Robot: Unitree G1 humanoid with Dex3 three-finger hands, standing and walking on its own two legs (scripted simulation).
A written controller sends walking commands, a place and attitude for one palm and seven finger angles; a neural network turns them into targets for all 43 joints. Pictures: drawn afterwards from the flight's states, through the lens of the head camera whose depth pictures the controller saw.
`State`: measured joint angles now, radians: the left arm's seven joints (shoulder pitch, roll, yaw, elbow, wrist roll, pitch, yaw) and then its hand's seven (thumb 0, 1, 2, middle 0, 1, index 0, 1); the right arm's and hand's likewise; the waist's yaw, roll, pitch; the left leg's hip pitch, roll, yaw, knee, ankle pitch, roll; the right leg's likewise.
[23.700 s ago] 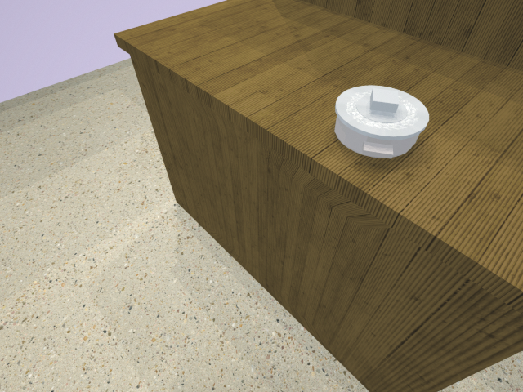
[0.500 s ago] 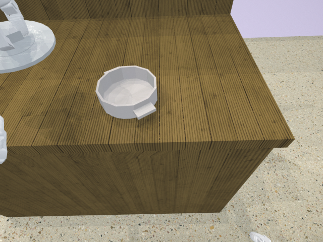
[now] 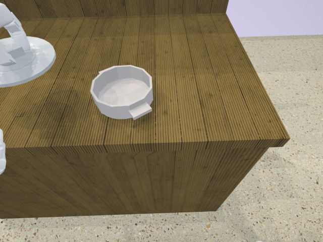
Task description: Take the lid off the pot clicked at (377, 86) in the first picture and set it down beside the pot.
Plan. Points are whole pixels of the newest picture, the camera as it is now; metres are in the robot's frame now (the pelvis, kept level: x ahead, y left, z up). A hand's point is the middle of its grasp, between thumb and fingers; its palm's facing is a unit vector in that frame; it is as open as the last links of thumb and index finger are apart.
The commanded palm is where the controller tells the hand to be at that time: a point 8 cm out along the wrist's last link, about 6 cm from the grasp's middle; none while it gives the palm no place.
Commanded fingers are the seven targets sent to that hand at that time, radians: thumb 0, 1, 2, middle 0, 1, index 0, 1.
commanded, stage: lower the lid onto the table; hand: left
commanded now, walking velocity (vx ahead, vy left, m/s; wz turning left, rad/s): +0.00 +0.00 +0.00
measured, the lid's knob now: (7, 50) +0.48 +0.32 +0.24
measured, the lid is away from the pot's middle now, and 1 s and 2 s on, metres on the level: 0.23 0.23 0.23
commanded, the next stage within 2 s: open the fingers wide in 1.74 s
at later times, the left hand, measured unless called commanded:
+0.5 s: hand (13, 64) +0.46 +0.31 +0.22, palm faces -0.32 -0.12 -0.94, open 7.6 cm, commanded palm +0.46 +0.31 +0.29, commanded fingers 0.00 0.51 1.14 -0.82 -0.95 -0.89 -0.97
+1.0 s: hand (19, 78) +0.46 +0.31 +0.18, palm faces -0.38 -0.13 -0.92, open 7.6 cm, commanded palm +0.46 +0.32 +0.25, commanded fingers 0.00 0.51 1.14 -0.82 -0.95 -0.89 -0.97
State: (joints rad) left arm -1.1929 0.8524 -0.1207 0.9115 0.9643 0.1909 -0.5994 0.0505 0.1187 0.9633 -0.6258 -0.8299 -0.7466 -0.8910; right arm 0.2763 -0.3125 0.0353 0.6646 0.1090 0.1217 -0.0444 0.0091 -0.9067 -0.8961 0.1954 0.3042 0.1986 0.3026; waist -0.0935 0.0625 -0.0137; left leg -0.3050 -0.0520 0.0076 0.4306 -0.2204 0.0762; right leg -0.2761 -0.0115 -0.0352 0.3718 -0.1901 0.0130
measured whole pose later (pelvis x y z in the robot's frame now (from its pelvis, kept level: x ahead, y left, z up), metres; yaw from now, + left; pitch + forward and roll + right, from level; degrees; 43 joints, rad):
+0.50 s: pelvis +0.00 +0.01 +0.00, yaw +0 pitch +7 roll -2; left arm -1.19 0.83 -0.14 1.01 0.95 0.11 -0.57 0.05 0.12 0.96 -0.62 -0.83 -0.74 -0.89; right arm 0.30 -0.31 0.03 0.68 0.10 0.11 -0.05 0.01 -0.91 -0.90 0.20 0.30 0.20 0.30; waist -0.10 0.05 -0.02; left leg -0.33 -0.06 0.00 0.45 -0.23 0.08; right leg -0.29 -0.01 -0.04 0.37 -0.19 0.02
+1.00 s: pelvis +0.00 +0.01 +0.00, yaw +0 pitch +7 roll -2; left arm -1.11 0.81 -0.11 1.03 0.94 0.06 -0.55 0.05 0.13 0.96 -0.62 -0.83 -0.74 -0.89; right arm 0.29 -0.30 0.03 0.67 0.10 0.13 -0.04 0.01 -0.91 -0.90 0.20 0.30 0.20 0.30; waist -0.10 0.05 -0.03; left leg -0.35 -0.06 0.00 0.47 -0.24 0.09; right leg -0.31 -0.02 -0.04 0.39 -0.20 0.02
